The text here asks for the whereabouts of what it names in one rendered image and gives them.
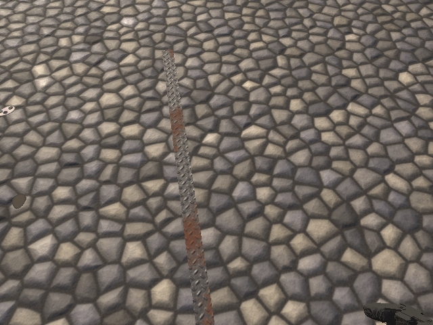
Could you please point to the right robot hand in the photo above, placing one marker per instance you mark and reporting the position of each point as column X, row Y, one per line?
column 394, row 314

